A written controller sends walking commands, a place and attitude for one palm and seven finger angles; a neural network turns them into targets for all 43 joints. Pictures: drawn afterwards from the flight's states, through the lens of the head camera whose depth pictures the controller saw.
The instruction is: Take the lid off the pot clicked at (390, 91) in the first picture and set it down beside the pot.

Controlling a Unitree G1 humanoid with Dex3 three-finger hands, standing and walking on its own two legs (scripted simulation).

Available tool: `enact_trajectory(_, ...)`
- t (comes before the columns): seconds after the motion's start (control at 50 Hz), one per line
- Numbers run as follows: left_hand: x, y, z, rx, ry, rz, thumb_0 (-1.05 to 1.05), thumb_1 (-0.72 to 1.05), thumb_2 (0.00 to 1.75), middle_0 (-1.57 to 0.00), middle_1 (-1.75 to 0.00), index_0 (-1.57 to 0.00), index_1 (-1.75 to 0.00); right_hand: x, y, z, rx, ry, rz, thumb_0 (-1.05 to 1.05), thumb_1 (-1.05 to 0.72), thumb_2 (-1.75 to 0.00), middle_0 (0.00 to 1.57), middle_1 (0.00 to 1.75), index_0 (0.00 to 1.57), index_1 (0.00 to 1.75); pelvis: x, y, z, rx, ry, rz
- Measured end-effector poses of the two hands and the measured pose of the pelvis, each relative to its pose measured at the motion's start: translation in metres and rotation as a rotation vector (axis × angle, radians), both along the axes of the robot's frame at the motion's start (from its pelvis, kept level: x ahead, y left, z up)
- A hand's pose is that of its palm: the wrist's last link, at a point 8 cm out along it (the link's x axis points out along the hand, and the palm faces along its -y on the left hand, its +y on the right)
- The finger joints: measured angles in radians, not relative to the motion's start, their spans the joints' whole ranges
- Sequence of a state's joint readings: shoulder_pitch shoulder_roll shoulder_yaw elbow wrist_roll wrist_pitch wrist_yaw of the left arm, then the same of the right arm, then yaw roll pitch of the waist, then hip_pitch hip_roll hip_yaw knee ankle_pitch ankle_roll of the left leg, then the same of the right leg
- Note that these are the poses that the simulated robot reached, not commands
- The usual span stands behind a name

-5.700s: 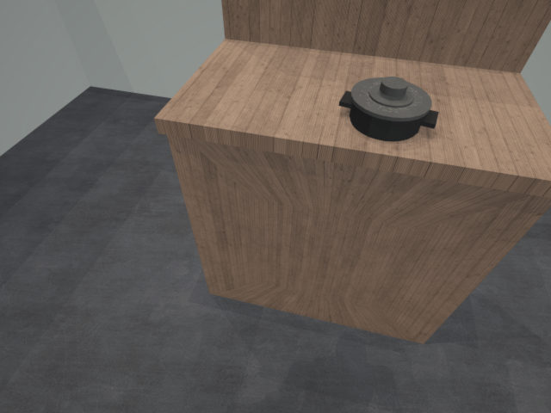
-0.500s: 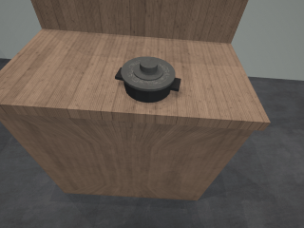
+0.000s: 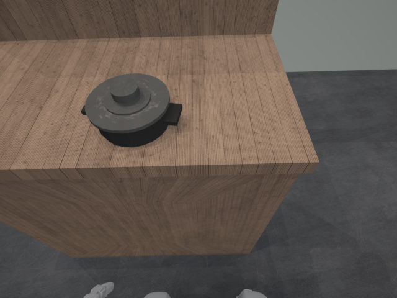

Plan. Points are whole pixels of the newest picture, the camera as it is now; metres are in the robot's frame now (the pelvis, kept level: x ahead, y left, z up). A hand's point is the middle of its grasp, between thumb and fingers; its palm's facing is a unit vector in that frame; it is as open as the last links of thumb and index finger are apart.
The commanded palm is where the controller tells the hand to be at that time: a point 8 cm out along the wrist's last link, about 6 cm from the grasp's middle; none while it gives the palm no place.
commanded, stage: come to a stop and stand still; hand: left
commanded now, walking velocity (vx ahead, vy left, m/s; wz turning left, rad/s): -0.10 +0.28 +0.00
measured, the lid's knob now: (124, 90) +0.45 +0.16 +0.17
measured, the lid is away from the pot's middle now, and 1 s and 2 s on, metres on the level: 0.00 0.00 0.00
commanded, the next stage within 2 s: look again from close up in 1.50 s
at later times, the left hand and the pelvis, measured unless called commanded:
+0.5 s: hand out of the picture -0.02 +0.26 -0.17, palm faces +0.01 -0.96 -0.27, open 7.3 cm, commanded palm none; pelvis -0.03 +0.06 +0.00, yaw -3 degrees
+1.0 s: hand out of the picture -0.07 +0.29 -0.16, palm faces +0.02 -0.97 -0.22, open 7.3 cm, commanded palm none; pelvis -0.06 +0.12 +0.01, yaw -4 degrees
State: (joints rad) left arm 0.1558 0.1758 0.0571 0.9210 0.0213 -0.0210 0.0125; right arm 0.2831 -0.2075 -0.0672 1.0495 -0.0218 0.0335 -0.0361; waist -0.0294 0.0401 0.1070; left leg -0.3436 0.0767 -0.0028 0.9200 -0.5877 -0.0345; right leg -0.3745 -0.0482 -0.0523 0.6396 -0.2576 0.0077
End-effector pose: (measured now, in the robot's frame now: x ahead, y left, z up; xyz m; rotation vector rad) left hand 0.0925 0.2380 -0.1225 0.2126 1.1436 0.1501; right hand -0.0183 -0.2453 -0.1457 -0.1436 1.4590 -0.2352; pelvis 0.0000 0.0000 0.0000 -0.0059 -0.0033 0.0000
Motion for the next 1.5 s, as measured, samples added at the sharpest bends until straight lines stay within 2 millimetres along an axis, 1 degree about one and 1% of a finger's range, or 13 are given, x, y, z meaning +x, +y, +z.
enact_trajectory(0.12, -0.012, -0.02, -0.006, -0.038, 0.028, 0.02, 0.0, 0.91, 0.9, -0.2, -0.3, -0.2, -0.3, 0.051, -0.016, 0.017, -0.04, -0.13, 0.037, 0.01, -0.91, -0.9, 0.2, 0.3, 0.19, 0.3, -0.001, -0.005, 0.006, 0.012, -0.012, -0.011)
enact_trajectory(0.28, -0.049, 0.012, -0.027, -0.052, 0.056, 0.061, 0.0, 0.91, 0.9, -0.21, -0.3, -0.21, -0.3, 0.096, 0.011, 0.038, -0.066, -0.315, 0.114, 0.0, -0.91, -0.9, 0.2, 0.3, 0.19, 0.3, -0.017, 0.013, -0.001, -0.008, -0.028, -0.003)
enact_trajectory(0.44, -0.101, 0.059, -0.02, 0.002, 0.158, 0.042, 0.0, 0.91, 0.9, -0.2, -0.3, -0.2, -0.3, 0.094, 0.06, 0.036, -0.012, -0.413, 0.122, 0.0, -0.91, -0.9, 0.2, 0.3, 0.19, 0.3, -0.025, 0.049, -0.002, -0.021, -0.048, -0.05)
enact_trajectory(0.54, -0.128, 0.08, -0.008, 0.045, 0.193, 0.057, 0.0, 0.91, 0.9, -0.2, -0.3, -0.2, -0.3, 0.075, 0.084, 0.025, 0.044, -0.394, 0.105, 0.0, -0.91, -0.9, 0.2, 0.3, 0.2, 0.3, -0.031, 0.061, 0.001, 0.004, -0.025, -0.062)
enact_trajectory(0.66, -0.159, 0.085, 0.01, 0.05, 0.232, 0.076, 0.0, 0.91, 0.9, -0.2, -0.3, -0.2, -0.3, 0.042, 0.094, 0.017, 0.059, -0.317, 0.051, -0.01, -0.93, -0.9, 0.21, 0.3, 0.2, 0.3, -0.04, 0.077, 0.011, -0.012, -0.024, -0.058)
enact_trajectory(0.72, -0.168, 0.086, 0.005, 0.033, 0.262, 0.064, 0.0, 0.91, 0.9, -0.2, -0.3, -0.2, -0.3, 0.025, 0.094, 0.017, 0.04, -0.289, 0.039, -0.01, -0.93, -0.9, 0.21, 0.3, 0.2, 0.3, -0.043, 0.082, 0.01, -0.019, -0.024, -0.061)
enact_trajectory(0.82, -0.158, 0.086, -0.009, -0.014, 0.273, 0.034, 0.0, 0.91, 0.9, -0.2, -0.3, -0.2, -0.3, -0.014, 0.099, 0.015, 0.007, -0.209, 0.014, 0.0, -0.92, -0.9, 0.2, 0.3, 0.2, 0.3, -0.047, 0.093, 0.006, -0.024, -0.029, -0.07)
enact_trajectory(0.92, -0.152, 0.089, -0.002, -0.029, 0.219, 0.052, 0.0, 0.91, 0.9, -0.2, -0.3, -0.2, -0.3, -0.039, 0.109, 0.015, 0.015, -0.115, -0.006, 0.0, -0.91, -0.9, 0.2, 0.3, 0.19, 0.3, -0.051, 0.106, 0.013, -0.006, -0.027, -0.082)
enact_trajectory(1.04, -0.168, 0.109, -0.012, -0.032, 0.275, 0.043, 0.0, 0.9, 0.9, -0.2, -0.3, -0.2, -0.3, -0.038, 0.128, 0.021, 0.005, -0.153, -0.039, 0.01, -0.91, -0.9, 0.2, 0.3, 0.19, 0.3, -0.057, 0.122, 0.01, -0.013, -0.027, -0.086)
enact_trajectory(1.1, -0.156, 0.122, -0.023, -0.051, 0.276, 0.023, 0.0, 0.9, 0.9, -0.2, -0.3, -0.2, -0.3, -0.043, 0.144, 0.017, -0.007, -0.167, -0.026, 0.01, -0.91, -0.9, 0.2, 0.3, 0.19, 0.3, -0.06, 0.135, 0.003, -0.014, -0.026, -0.078)
enact_trajectory(1.22, -0.123, 0.14, -0.012, -0.044, 0.195, 0.002, 0.0, 0.91, 0.9, -0.2, -0.3, -0.2, -0.3, -0.052, 0.175, 0.02, 0.018, -0.117, -0.015, 0.01, -0.93, -0.9, 0.2, 0.3, 0.2, 0.3, -0.06, 0.15, 0.012, 0.004, -0.004, -0.079)
enact_trajectory(1.34, -0.103, 0.144, -0.007, -0.032, 0.145, -0.025, 0.0, 0.91, 0.9, -0.2, -0.3, -0.2, -0.3, -0.056, 0.182, 0.018, 0.027, -0.111, -0.027, 0.02, -0.94, -0.9, 0.21, 0.3, 0.2, 0.3, -0.063, 0.157, 0.014, 0.018, 0.006, -0.085)
enact_trajectory(1.5, -0.108, 0.142, -0.003, -0.037, 0.175, -0.046, 0.0, 0.91, 0.9, -0.2, -0.3, -0.2, -0.3, -0.057, 0.182, 0.02, 0.034, -0.108, -0.039, 0.01, -0.93, -0.9, 0.2, 0.3, 0.2, 0.3, -0.063, 0.16, 0.018, 0.004, 0.003, -0.088)
